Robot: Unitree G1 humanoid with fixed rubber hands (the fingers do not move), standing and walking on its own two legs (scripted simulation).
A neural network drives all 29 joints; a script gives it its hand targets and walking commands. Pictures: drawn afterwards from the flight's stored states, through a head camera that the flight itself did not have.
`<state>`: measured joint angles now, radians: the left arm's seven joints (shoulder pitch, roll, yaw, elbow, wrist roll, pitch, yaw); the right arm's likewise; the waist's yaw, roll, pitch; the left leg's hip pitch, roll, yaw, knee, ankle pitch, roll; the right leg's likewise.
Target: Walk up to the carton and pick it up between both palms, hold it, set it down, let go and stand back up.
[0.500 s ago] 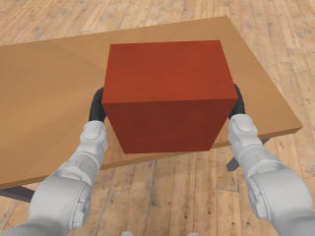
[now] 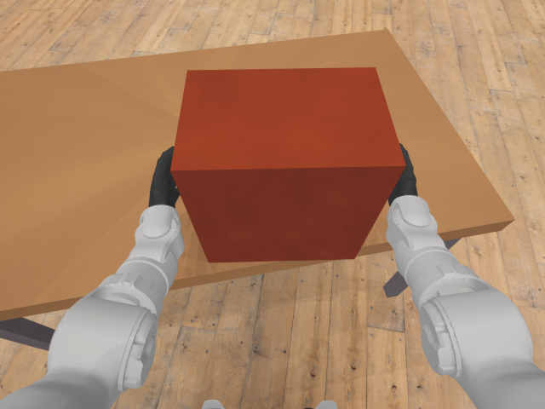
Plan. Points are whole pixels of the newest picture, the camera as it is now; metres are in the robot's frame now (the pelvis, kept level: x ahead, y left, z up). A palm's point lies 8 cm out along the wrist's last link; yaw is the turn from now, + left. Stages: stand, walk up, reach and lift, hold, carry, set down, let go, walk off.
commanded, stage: reach and lift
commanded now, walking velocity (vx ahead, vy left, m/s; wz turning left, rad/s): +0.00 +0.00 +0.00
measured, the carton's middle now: (281, 177) +0.49 -0.01 +0.01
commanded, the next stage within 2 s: none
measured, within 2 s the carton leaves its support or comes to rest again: leaves its support in 1.56 s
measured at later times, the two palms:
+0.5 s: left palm (165, 204) +0.43 +0.17 +0.03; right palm (399, 198) +0.44 -0.19 +0.03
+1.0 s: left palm (167, 205) +0.43 +0.17 +0.02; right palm (399, 198) +0.44 -0.19 +0.03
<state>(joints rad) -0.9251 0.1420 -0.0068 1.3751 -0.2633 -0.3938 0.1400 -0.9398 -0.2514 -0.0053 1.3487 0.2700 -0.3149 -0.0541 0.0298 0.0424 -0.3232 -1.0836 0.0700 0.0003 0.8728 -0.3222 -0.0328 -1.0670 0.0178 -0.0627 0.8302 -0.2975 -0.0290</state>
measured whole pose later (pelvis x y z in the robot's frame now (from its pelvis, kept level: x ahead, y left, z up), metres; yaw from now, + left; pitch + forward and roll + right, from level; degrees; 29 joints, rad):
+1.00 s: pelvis +0.04 +0.00 +0.04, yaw +1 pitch +29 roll -2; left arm -0.73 0.06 0.25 1.36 -0.03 -0.72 0.13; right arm -0.77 -0.15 -0.27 1.36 -0.11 -0.69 -0.10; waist -0.01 0.07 -0.23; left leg -0.83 0.06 0.00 0.56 -0.23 -0.03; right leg -0.80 0.02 -0.07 0.49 -0.19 -0.02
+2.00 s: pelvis +0.02 +0.00 +0.06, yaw +3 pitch +11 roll +0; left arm -0.65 0.11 0.11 0.99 -0.15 -0.11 0.17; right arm -0.62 -0.13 -0.06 0.89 0.14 -0.01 -0.17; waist -0.04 0.03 -0.25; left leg -0.46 0.03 -0.01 0.46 -0.19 -0.03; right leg -0.44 0.00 -0.08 0.45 -0.20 -0.02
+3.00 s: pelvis +0.01 +0.01 +0.07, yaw +2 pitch -2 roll +0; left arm -0.53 0.02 0.28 0.28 0.22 0.56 0.05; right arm -0.57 -0.06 -0.16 0.54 0.04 0.28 -0.10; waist -0.04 -0.03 -0.03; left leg -0.14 0.02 0.02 0.30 -0.13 -0.01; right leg -0.13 -0.01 -0.05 0.27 -0.11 0.00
